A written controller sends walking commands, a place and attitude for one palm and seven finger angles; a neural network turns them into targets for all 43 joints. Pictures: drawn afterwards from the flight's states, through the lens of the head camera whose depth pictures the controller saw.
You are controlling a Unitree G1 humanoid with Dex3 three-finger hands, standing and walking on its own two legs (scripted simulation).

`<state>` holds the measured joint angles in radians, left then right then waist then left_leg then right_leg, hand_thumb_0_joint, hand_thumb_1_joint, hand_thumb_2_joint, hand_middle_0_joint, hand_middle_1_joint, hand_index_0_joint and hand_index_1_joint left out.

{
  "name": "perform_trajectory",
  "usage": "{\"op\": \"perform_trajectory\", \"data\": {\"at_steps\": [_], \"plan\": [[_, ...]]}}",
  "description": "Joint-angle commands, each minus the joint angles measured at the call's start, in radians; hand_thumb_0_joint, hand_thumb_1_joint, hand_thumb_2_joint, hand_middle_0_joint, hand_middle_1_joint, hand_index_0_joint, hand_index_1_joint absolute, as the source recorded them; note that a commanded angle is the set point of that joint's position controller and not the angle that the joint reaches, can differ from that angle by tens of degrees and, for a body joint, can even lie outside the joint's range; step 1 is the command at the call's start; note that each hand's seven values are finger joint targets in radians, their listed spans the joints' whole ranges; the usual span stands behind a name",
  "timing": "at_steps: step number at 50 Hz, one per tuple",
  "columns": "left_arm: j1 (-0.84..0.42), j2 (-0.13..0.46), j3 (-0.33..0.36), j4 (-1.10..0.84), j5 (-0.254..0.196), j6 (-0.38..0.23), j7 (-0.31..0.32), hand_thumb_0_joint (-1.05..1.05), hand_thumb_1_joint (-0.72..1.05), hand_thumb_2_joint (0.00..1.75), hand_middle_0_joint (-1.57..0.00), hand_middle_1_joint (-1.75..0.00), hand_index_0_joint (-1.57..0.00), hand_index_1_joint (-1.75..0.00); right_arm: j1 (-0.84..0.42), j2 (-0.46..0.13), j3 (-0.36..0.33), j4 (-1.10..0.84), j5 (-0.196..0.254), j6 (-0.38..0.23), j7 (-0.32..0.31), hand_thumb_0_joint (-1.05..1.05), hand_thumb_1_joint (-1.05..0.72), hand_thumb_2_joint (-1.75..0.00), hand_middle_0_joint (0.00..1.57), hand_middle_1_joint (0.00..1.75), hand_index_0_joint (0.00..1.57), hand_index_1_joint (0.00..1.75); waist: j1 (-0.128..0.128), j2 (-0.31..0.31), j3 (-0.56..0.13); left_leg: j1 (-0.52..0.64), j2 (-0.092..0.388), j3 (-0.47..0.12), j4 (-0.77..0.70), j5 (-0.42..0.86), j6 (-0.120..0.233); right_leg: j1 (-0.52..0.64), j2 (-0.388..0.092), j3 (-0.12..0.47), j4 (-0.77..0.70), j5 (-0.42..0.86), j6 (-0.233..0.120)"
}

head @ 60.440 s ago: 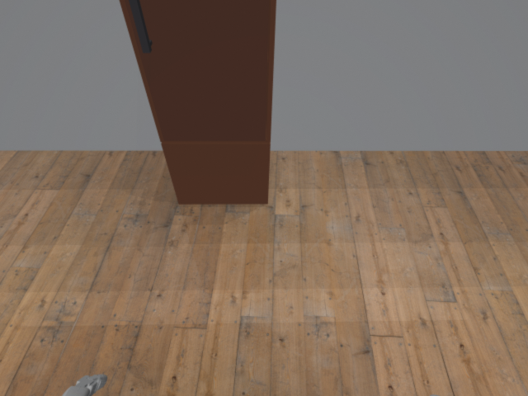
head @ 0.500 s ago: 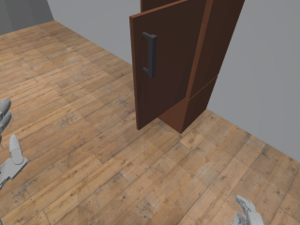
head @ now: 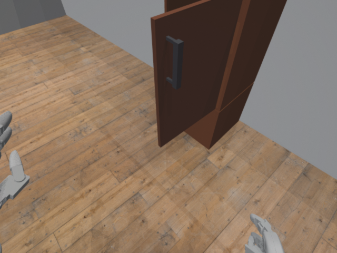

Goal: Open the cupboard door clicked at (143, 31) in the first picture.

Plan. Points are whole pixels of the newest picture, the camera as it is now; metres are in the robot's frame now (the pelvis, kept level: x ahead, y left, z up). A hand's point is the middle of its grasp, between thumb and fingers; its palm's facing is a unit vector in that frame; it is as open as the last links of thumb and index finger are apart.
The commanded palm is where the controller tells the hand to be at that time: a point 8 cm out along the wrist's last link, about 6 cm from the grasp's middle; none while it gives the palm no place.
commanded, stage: stop stepping back and stand still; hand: left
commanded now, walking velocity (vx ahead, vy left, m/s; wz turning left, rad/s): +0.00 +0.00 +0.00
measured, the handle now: (173, 63) +0.63 +0.04 +0.11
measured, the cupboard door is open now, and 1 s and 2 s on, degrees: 86 86 86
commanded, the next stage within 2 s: let the arm hang, fingers relaxed in 0.62 s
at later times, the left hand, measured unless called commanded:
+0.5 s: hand (1, 202) +0.16 +0.28 +0.15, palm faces +0.42 -0.79 -0.44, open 7.4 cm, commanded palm +0.10 +0.32 +0.18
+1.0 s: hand out of the picture +0.03 +0.21 -0.16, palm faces -0.03 -0.98 -0.21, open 7.4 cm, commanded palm none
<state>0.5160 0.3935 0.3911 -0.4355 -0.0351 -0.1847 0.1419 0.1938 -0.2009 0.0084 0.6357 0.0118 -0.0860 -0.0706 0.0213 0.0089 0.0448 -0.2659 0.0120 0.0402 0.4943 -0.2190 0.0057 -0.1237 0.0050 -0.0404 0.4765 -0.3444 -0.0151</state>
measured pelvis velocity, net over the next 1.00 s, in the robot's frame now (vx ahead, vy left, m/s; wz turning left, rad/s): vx -0.04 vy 0.02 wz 0.04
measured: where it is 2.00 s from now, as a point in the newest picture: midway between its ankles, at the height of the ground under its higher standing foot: outside the picture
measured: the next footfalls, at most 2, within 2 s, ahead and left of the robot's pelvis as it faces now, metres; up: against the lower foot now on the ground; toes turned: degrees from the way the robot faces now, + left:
none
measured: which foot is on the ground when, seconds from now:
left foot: down 0.00-1.00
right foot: down 0.00-1.00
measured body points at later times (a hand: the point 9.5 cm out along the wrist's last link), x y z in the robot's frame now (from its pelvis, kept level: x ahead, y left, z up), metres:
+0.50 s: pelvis -0.03 +0.02 +0.00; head -0.02 +0.02 +0.45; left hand +0.13 +0.32 +0.18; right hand +0.14 -0.21 -0.08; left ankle +0.03 +0.12 -0.74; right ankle -0.06 -0.10 -0.74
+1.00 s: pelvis -0.04 +0.02 -0.01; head -0.02 +0.02 +0.44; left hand +0.03 +0.26 -0.14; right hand +0.06 -0.25 -0.13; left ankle +0.03 +0.12 -0.74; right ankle -0.06 -0.10 -0.74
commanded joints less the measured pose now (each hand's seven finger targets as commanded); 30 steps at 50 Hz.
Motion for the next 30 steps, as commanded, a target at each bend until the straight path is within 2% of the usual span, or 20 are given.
{"op": "perform_trajectory", "data": {"at_steps": [1, 3, 4, 7, 8, 9, 11, 13, 17, 18, 19, 22, 23, 25, 28, 30], "plan": [[0.016, 0.189, 0.139, -0.233, -0.008, -0.072, 0.021, 0.00, 0.90, 0.90, -0.20, -0.30, -0.20, -0.30, -0.075, -0.118, -0.045, -0.172, 0.005, -0.059, -0.004, 0.00, -0.90, -0.90, 0.20, 0.30, 0.20, 0.30, -0.016, 0.045, -0.172, 0.108, 0.081, -0.069, -0.020, 0.419, 0.024, 0.020, -0.068, 0.057, -0.071, 0.433, 0.021], [0.080, 0.202, 0.165, -0.220, -0.015, -0.071, 0.020, 0.00, 0.90, 0.90, -0.20, -0.30, -0.20, -0.30, -0.077, -0.118, -0.050, -0.175, 0.004, -0.053, 0.000, 0.00, -0.90, -0.90, 0.20, 0.30, 0.20, 0.30, -0.015, 0.042, -0.170, 0.086, 0.072, -0.068, -0.024, 0.355, 0.015, 0.018, -0.080, 0.064, -0.093, 0.402, 0.013], [0.085, 0.183, 0.151, -0.230, -0.020, -0.074, 0.018, 0.00, 0.90, 0.90, -0.20, -0.30, -0.20, -0.30, -0.075, -0.115, -0.047, -0.178, 0.005, -0.049, 0.003, 0.00, -0.90, -0.90, 0.20, 0.30, 0.20, 0.30, -0.020, 0.041, -0.158, 0.066, 0.071, -0.072, -0.030, 0.327, 0.012, 0.016, -0.079, 0.063, -0.098, 0.372, 0.009], [0.111, 0.193, 0.172, -0.221, -0.028, -0.077, 0.016, 0.00, 0.90, 0.90, -0.20, -0.30, -0.20, -0.30, -0.080, -0.121, -0.050, -0.184, 0.002, -0.039, 0.001, 0.00, -0.90, -0.90, 0.20, 0.30, 0.20, 0.30, -0.020, 0.065, -0.145, 0.056, 0.073, -0.077, -0.058, 0.276, 0.011, -0.011, -0.064, 0.063, -0.110, 0.309, 0.011], [0.119, 0.214, 0.193, -0.218, -0.029, -0.078, 0.017, 0.00, 0.90, 0.90, -0.20, -0.30, -0.20, -0.30, -0.084, -0.121, -0.052, -0.181, 0.001, -0.040, -0.003, 0.00, -0.90, -0.90, 0.20, 0.30, 0.20, 0.30, -0.018, 0.069, -0.148, 0.051, 0.076, -0.083, -0.068, 0.264, 0.011, -0.008, -0.062, 0.055, -0.114, 0.296, 0.013], [0.111, 0.198, 0.176, -0.219, -0.031, -0.079, 0.015, 0.00, 0.90, 0.90, -0.20, -0.30, -0.20, -0.30, -0.078, -0.120, -0.049, -0.183, 0.001, -0.040, -0.005, 0.00, -0.90, -0.90, 0.20, 0.30, 0.20, 0.30, -0.021, 0.059, -0.145, 0.045, 0.079, -0.090, -0.078, 0.266, 0.012, -0.002, -0.055, 0.049, -0.109, 0.289, 0.015], [0.089, 0.191, 0.160, -0.221, -0.031, -0.080, 0.012, 0.00, 0.90, 0.90, -0.20, -0.30, -0.20, -0.30, -0.078, -0.127, -0.049, -0.184, 0.001, -0.044, -0.008, 0.00, -0.90, -0.90, 0.20, 0.30, 0.20, 0.30, -0.021, 0.080, -0.139, 0.055, 0.081, -0.088, -0.091, 0.238, 0.015, -0.021, -0.045, 0.051, -0.114, 0.260, 0.020], [0.054, 0.196, 0.152, -0.225, -0.029, -0.078, 0.012, 0.00, 0.90, 0.90, -0.20, -0.30, -0.20, -0.30, -0.080, -0.132, -0.049, -0.180, -0.002, -0.054, -0.013, 0.00, -0.90, -0.90, 0.20, 0.30, 0.20, 0.30, -0.020, 0.086, -0.125, 0.057, 0.082, -0.093, -0.112, 0.174, 0.016, -0.039, -0.042, 0.048, -0.128, 0.209, 0.024], [-0.009, 0.170, 0.110, -0.222, -0.017, -0.076, 0.015, 0.00, 0.90, 0.90, -0.20, -0.30, -0.20, -0.30, -0.075, -0.138, -0.048, -0.172, -0.002, -0.071, -0.018, 0.00, -0.90, -0.90, 0.20, 0.30, 0.20, 0.30, -0.020, 0.076, -0.109, 0.051, 0.079, -0.100, -0.142, 0.063, 0.021, -0.045, -0.032, 0.049, -0.145, 0.141, 0.026], [-0.021, 0.189, 0.121, -0.227, -0.015, -0.075, 0.017, 0.00, 0.90, 0.90, -0.20, -0.30, -0.20, -0.30, -0.081, -0.139, -0.048, -0.167, -0.005, -0.077, -0.020, 0.00, -0.90, -0.90, 0.20, 0.30, 0.20, 0.30, -0.019, 0.069, -0.109, 0.051, 0.077, -0.105, -0.151, 0.023, 0.019, -0.050, -0.036, 0.052, -0.157, 0.119, 0.025], [-0.037, 0.170, 0.103, -0.236, -0.012, -0.077, 0.017, 0.00, 0.90, 0.90, -0.20, -0.30, -0.20, -0.30, -0.078, -0.136, -0.046, -0.166, -0.005, -0.080, -0.020, 0.00, -0.90, -0.90, 0.20, 0.30, 0.20, 0.30, -0.021, 0.074, -0.102, 0.045, 0.074, -0.108, -0.157, 0.002, 0.019, -0.047, -0.035, 0.050, -0.158, 0.102, 0.023], [-0.047, 0.171, 0.103, -0.232, -0.005, -0.075, 0.021, 0.00, 0.90, 0.90, -0.20, -0.30, -0.20, -0.30, -0.078, -0.135, -0.044, -0.166, -0.007, -0.085, -0.019, 0.00, -0.90, -0.90, 0.20, 0.30, 0.20, 0.30, -0.017, 0.082, -0.090, 0.035, 0.070, -0.112, -0.174, -0.055, 0.019, -0.050, -0.030, 0.050, -0.170, 0.066, 0.021], [-0.041, 0.191, 0.123, -0.230, -0.004, -0.075, 0.023, 0.00, 0.90, 0.90, -0.20, -0.30, -0.20, -0.30, -0.083, -0.137, -0.045, -0.162, -0.010, -0.088, -0.021, 0.00, -0.90, -0.90, 0.20, 0.30, 0.20, 0.30, -0.015, 0.081, -0.092, 0.032, 0.069, -0.116, -0.185, -0.082, 0.016, -0.049, -0.031, 0.048, -0.177, 0.049, 0.021], [-0.028, 0.173, 0.113, -0.202, -0.005, -0.072, 0.022, 0.00, 0.90, 0.90, -0.20, -0.30, -0.20, -0.30, -0.081, -0.127, -0.040, -0.165, -0.010, -0.086, -0.019, 0.00, -0.90, -0.90, 0.20, 0.30, 0.20, 0.30, -0.015, 0.056, -0.068, 0.016, 0.064, -0.115, -0.185, -0.092, 0.016, -0.056, -0.032, 0.051, -0.190, 0.036, 0.020], [-0.013, 0.184, 0.129, -0.194, -0.007, -0.072, 0.021, 0.00, 0.90, 0.90, -0.20, -0.30, -0.20, -0.30, -0.084, -0.130, -0.045, -0.160, -0.011, -0.084, -0.017, 0.00, -0.90, -0.90, 0.20, 0.30, 0.20, 0.30, -0.016, 0.057, -0.080, 0.032, 0.055, -0.104, -0.166, -0.068, 0.009, -0.060, -0.040, 0.057, -0.208, 0.043, 0.015], [-0.010, 0.168, 0.114, -0.187, -0.009, -0.071, 0.018, 0.00, 0.90, 0.90, -0.20, -0.30, -0.20, -0.30, -0.080, -0.124, -0.039, -0.161, -0.010, -0.080, -0.015, 0.00, -0.90, -0.90, 0.20, 0.30, 0.20, 0.30, -0.017, 0.054, -0.078, 0.034, 0.057, -0.104, -0.165, -0.049, 0.009, -0.062, -0.037, 0.053, -0.203, 0.053, 0.016]]}}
